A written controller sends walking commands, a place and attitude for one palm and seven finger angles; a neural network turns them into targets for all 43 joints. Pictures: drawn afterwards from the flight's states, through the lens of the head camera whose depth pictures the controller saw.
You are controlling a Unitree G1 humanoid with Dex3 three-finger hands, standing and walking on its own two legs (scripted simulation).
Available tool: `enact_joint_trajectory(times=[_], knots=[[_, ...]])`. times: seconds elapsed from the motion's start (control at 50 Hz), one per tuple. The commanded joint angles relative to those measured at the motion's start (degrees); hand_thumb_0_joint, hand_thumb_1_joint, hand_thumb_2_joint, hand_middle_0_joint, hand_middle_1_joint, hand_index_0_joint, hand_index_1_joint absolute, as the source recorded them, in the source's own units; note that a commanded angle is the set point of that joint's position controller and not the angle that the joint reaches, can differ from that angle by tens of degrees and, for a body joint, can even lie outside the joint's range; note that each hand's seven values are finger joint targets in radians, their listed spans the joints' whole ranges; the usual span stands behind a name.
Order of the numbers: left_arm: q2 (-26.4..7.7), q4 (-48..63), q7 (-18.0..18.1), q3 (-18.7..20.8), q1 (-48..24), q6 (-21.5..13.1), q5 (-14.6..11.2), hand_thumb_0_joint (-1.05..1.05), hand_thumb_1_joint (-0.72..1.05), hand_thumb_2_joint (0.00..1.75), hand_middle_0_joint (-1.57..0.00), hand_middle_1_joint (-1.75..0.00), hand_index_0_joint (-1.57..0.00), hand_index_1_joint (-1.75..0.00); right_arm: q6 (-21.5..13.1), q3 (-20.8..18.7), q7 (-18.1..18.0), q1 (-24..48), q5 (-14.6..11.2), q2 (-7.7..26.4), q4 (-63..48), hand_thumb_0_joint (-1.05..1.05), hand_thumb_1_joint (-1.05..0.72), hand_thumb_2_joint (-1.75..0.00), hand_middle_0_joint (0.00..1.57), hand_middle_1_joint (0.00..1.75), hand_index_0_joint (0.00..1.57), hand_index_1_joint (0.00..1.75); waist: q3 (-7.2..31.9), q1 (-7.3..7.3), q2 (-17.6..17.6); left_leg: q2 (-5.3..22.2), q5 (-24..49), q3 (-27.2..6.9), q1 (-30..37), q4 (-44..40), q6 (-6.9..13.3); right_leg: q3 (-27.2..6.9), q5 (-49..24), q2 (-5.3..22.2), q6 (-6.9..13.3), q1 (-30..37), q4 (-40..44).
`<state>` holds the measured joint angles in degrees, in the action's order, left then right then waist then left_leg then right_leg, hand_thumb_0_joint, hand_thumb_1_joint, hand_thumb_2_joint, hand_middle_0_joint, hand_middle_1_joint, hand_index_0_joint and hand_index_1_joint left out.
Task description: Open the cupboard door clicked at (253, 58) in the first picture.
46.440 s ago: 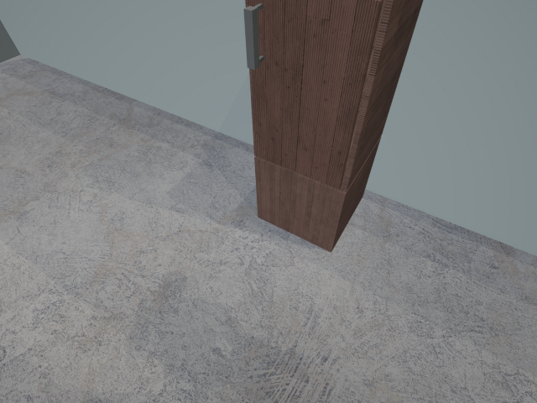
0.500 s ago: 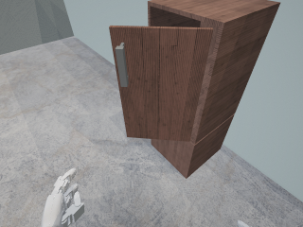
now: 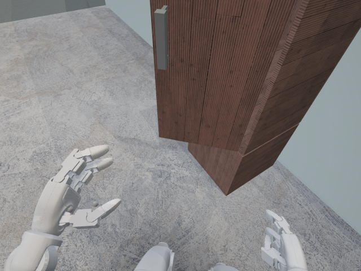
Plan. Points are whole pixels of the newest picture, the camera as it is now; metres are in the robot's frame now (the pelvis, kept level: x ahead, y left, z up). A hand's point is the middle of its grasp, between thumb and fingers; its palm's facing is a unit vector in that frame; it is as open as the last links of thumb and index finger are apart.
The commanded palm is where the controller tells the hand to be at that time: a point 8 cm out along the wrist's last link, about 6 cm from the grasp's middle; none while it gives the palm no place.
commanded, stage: raise the hand with hooked fingers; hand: left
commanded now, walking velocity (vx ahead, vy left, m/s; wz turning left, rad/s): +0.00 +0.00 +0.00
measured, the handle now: (163, 38) +0.66 +0.11 +0.19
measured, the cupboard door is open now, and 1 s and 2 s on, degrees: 45 45 45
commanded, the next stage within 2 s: move the hooked fingers beside the handle in 1.40 s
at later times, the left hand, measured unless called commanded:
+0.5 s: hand (81, 141) +0.31 +0.23 +0.14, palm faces -0.11 -0.99 -0.10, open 13.1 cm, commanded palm +0.29 +0.29 +0.16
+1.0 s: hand (53, 88) +0.37 +0.28 +0.22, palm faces -0.06 -1.00 -0.07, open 13.9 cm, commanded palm +0.33 +0.31 +0.21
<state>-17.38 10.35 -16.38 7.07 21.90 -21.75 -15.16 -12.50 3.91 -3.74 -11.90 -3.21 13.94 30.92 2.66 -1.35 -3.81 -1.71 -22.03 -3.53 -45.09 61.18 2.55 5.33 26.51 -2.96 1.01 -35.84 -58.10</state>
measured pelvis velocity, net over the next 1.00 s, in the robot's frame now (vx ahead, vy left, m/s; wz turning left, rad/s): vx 0.07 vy -0.01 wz -0.01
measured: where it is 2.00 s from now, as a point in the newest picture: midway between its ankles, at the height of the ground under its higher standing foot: outside the picture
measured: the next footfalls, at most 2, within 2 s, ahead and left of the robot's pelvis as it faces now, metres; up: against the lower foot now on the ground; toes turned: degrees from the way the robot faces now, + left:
none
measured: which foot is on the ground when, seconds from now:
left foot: down 0.00-1.00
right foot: down 0.00-1.00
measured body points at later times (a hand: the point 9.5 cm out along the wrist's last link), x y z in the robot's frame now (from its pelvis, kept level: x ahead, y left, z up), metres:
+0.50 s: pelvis +0.07 +0.00 +0.04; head +0.09 +0.01 +0.49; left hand +0.31 +0.28 +0.15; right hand +0.25 -0.26 -0.01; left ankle +0.12 +0.08 -0.67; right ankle +0.04 -0.12 -0.66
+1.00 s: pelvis +0.07 -0.01 +0.06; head +0.07 -0.01 +0.51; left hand +0.36 +0.33 +0.23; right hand +0.24 -0.24 -0.01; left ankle +0.12 +0.08 -0.67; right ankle +0.04 -0.12 -0.67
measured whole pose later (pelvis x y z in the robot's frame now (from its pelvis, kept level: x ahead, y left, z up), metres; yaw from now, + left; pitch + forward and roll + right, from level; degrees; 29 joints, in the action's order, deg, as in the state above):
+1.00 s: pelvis +0.07 -0.01 +0.06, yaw -1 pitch +2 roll -2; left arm -32.0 -18.7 -32.7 26.2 -10.8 2.2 -22.1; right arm -9.6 4.8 -6.0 -15.0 -5.2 15.9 31.8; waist 2.6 -1.1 -2.8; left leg -1.9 -15.3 -1.6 -24.6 38.3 2.7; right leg 2.3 20.6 -2.6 1.3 -16.0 -34.8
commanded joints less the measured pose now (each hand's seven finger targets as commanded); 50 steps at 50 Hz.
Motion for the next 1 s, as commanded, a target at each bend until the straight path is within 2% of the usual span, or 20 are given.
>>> enact_joint_trajectory(times=[0.0, 0.04, 0.06, 0.12, 0.14, 0.18, 0.26, 0.34, 0.4, 0.44, 0.48, 0.56, 0.62, 0.68, 0.76, 0.8, 0.84, 0.9, 0.94, 0.98], knots=[[-13.84, -0.67, -3.69, 10.33, -6.98, 11.81, -1.52, 0.0, 0.06, 0.54, -0.26, -0.84, -0.26, -0.84, -1.47, -4.45, -2.18, 3.14, -1.18, 9.33, -10.87, 0.0, -0.9, -0.9, 0.2, 0.3, 0.2, 0.3, 7.94, 0.73, 3.89, 2.05, -13.44, -2.28, 9.57, -18.33, -0.5, -6.65, 14.75, 2.52, -0.13, -0.05, 17.94], [-18.05, 3.26, -3.01, 17.75, -6.74, 13.74, -4.84, 0.0, 0.01, 0.52, -0.26, -0.87, -0.26, -0.87, -1.46, -4.32, -2.21, 3.68, -0.54, 8.06, -12.05, 0.0, -0.9, -0.9, 0.2, 0.3, 0.2, 0.3, 13.16, -2.04, 0.65, 1.93, -7.8, -1.9, 12.92, -18.61, -0.66, -6.0, 10.32, 2.38, 0.27, 5.2, 17.96], [-16.95, 6.74, -2.49, 18.73, -7.11, 13.03, -6.76, 0.0, -0.01, 0.51, -0.27, -0.88, -0.27, -0.88, -1.7, -3.72, -2.24, 3.69, -0.42, 7.23, -12.79, 0.0, -0.9, -0.9, 0.2, 0.3, 0.2, 0.3, 15.09, -2.26, 1.43, 2.11, -5.58, -1.97, 14.64, -19.12, -0.77, -4.83, 7.76, 2.22, 0.39, 6.63, 17.95], [-14.48, 11.27, -1.01, 19.73, -8.28, 7.87, -10.24, 0.0, -0.08, 0.48, -0.27, -0.93, -0.27, -0.93, -3.61, -3.24, -2.09, 3.81, -0.41, 6.35, -12.08, 0.0, -0.9, -0.9, 0.2, 0.3, 0.2, 0.3, 12.06, -1.68, 2.13, 2.45, -3.52, -1.99, 16.36, -20.26, -1.04, -4.15, 6.09, 1.15, 0.57, 5.3, 19.44], [-14.7, 11.38, -0.97, 20.06, -8.17, 6.33, -10.24, 0.0, -0.1, 0.47, -0.27, -0.94, -0.27, -0.94, -4.46, -3.3, -1.93, 3.55, -0.2, 6.55, -11.46, 0.0, -0.9, -0.9, 0.2, 0.3, 0.2, 0.3, 11.42, -1.84, 1.15, 2.53, -1.5, -1.95, 16.66, -20.27, -1.04, -3.94, 3.52, 0.71, 0.89, 5.51, 18.96], [-11.6, 7.22, -2.49, 16.29, -7.02, 5.04, -9.02, 0.0, -0.15, 0.45, -0.27, -0.98, -0.27, -0.98, -5.53, -3.94, -1.42, 1.46, -0.28, 7.34, -9.16, 0.0, -0.9, -0.9, 0.2, 0.3, 0.2, 0.3, 9.48, 0.13, 0.2, 2.69, 3.55, -1.6, 19.33, -20.0, -0.97, -2.98, -3.45, 0.44, 0.68, 3.48, 18.58], [-10.08, -1.47, -8.15, 11.28, -8.12, 9.88, -7.17, 0.0, -0.24, 0.41, -0.28, -1.03, -0.28, -1.03, -6.45, -4.84, -1.27, -0.13, -1.14, 9.38, -7.69, 0.0, -0.9, -0.9, 0.2, 0.3, 0.2, 0.3, 4.97, 1.7, 0.77, 2.28, 5.63, -1.58, 19.72, -20.23, -0.5, -3.2, -7.71, 0.88, -0.14, 2.59, 20.18], [-19.44, 2.19, -10.28, 18.47, -14.34, 12.74, -7.68, 0.0, -0.34, 0.37, -0.29, -1.1, -0.29, -1.1, -6.48, -5.17, -2.43, -0.31, -1.03, 10.57, -8.03, 0.0, -0.9, -0.9, 0.2, 0.3, 0.2, 0.3, 10.5, 0.31, 0.28, 1.85, 10.46, -1.16, 24.44, -20.76, 0.02, -3.88, -11.54, 1.0, -0.15, 7.25, 21.39], [-22.06, 10.44, -8.72, 22.56, -19.71, 9.69, -8.76, 0.0, -0.41, 0.34, -0.29, -1.14, -0.29, -1.14, -6.56, -4.68, -2.57, 0.24, -0.5, 9.32, -8.95, 0.0, -0.9, -0.9, 0.2, 0.3, 0.2, 0.3, 17.25, -0.62, -3.1, 2.15, 17.64, -1.67, 31.49, -21.82, -0.44, -2.23, -17.59, 0.56, 0.66, 10.23, 20.02], [-22.73, 11.17, -7.36, 24.6, -20.63, 7.87, -9.76, 0.0, -0.45, 0.32, -0.3, -1.17, -0.3, -1.17, -6.61, -4.37, -2.36, -0.15, -0.14, 9.04, -8.01, 0.0, -0.9, -0.9, 0.2, 0.3, 0.2, 0.3, 16.59, -0.91, -4.3, 2.15, 21.16, -1.83, 32.86, -21.85, -0.93, -1.89, -20.38, -0.03, 1.19, 11.11, 19.99], [-20.45, 6.64, -7.8, 23.53, -19.78, 8.26, -10.27, 0.0, -0.5, 0.3, -0.3, -1.2, -0.3, -1.2, -5.93, -4.37, -2.0, -0.38, -0.46, 9.08, -7.53, 0.0, -0.9, -0.9, 0.2, 0.3, 0.2, 0.3, 14.5, -0.23, -4.33, 2.4, 23.46, -1.89, 33.78, -22.3, -1.33, -1.42, -22.33, 0.03, 0.95, 10.43, 20.39], [-19.05, -6.53, -11.91, 20.76, -21.05, 16.0, -9.63, 0.0, -0.5, 0.3, -0.3, -1.2, -0.3, -1.2, -3.78, -4.44, -1.99, 0.18, -1.51, 10.2, -7.42, 0.0, -0.9, -0.9, 0.2, 0.3, 0.2, 0.3, 8.61, -0.17, -3.42, 2.08, 22.68, -0.85, 31.36, -23.43, -1.24, -1.72, -24.39, 0.44, 0.54, 10.47, 22.49], [-20.41, -9.59, -14.69, 19.13, -26.85, 21.65, -8.85, 0.0, -0.5, 0.3, -0.3, -1.2, -0.3, -1.2, -2.4, -4.15, -2.33, 0.94, -1.91, 10.71, -8.78, 0.0, -0.9, -0.9, 0.2, 0.3, 0.2, 0.3, 8.97, 0.1, -1.25, 1.76, 21.35, -1.05, 31.14, -24.37, -0.92, -1.96, -24.05, 0.61, 0.22, 11.01, 23.92], [-23.28, -6.16, -15.31, 20.65, -34.75, 21.56, -9.17, 0.0, -0.5, 0.3, -0.3, -1.2, -0.3, -1.2, -1.97, -3.86, -2.41, 1.97, -1.69, 10.18, -9.66, 0.0, -0.9, -0.9, 0.2, 0.3, 0.2, 0.3, 12.79, 0.1, -0.44, 1.44, 22.15, -1.35, 34.04, -24.57, -0.48, -2.41, -24.86, 0.48, 0.35, 12.94, 24.77], [-28.81, -1.74, -13.82, 25.54, -43.27, 16.04, -9.45, 0.0, -0.5, 0.3, -0.3, -1.2, -0.3, -1.2, -2.11, -3.18, -2.78, 2.71, -0.96, 9.46, -8.99, 0.0, -0.9, -0.9, 0.2, 0.3, 0.2, 0.3, 16.68, 0.09, -2.35, 1.67, 21.8, -1.8, 38.44, -25.98, -0.67, -2.42, -22.48, 0.1, 1.08, 14.4, 25.64], [-29.31, -6.27, -13.78, 26.54, -43.45, 15.2, -9.37, 0.0, -0.5, 0.3, -0.3, -1.2, -0.3, -1.2, -1.82, -2.99, -2.99, 2.64, -1.07, 9.43, -8.06, 0.0, -0.9, -0.9, 0.2, 0.3, 0.2, 0.3, 14.21, 0.15, -2.75, 1.74, 18.96, -2.01, 37.84, -27.17, -0.79, -2.3, -19.71, 0.05, 1.2, 13.61, 26.57], [-30.84, -12.93, -14.13, 27.49, -44.02, 16.6, -8.91, 0.0, -0.5, 0.3, -0.3, -1.2, -0.3, -1.2, -1.18, -2.97, -3.15, 2.43, -1.25, 9.9, -6.93, 0.0, -0.9, -0.9, 0.2, 0.3, 0.2, 0.3, 10.76, -0.14, -1.46, 1.54, 15.01, -2.12, 35.09, -28.47, -0.73, -2.5, -16.48, 0.25, 1.3, 14.02, 28.2], [-27.8, -21.77, -15.94, 23.31, -43.84, 21.57, -7.95, 0.0, -0.5, 0.3, -0.3, -1.2, -0.3, -1.2, -0.35, -2.66, -3.29, 2.58, -2.0, 10.09, -7.51, 0.0, -0.9, -0.9, 0.2, 0.3, 0.2, 0.3, 6.78, 0.07, -2.54, 1.43, 10.59, -2.1, 32.44, -30.09, -0.75, -2.58, -13.16, 0.84, 0.99, 12.09, 29.25], [-25.01, -24.65, -17.35, 20.38, -41.26, 24.17, -7.93, 0.0, -0.5, 0.3, -0.3, -1.2, -0.3, -1.2, -0.19, -2.86, -2.87, 2.5, -2.35, 10.19, -8.26, 0.0, -0.9, -0.9, 0.2, 0.3, 0.2, 0.3, 6.2, -0.12, -0.04, 1.21, 10.43, -1.85, 31.13, -29.89, -0.5, -3.22, -13.44, 1.14, 0.94, 12.94, 29.91], [-25.01, -22.41, -18.34, 19.57, -41.32, 25.0, -8.06, 0.0, -0.5, 0.3, -0.3, -1.2, -0.3, -1.2, -0.09, -3.1, -2.35, 3.06, -2.5, 10.66, -9.37, 0.0, -0.9, -0.9, 0.2, 0.3, 0.2, 0.3, 8.77, -0.05, 1.51, 1.1, 11.44, -1.49, 31.5, -29.15, -0.12, -3.7, -14.33, 1.28, 0.47, 13.02, 29.67]])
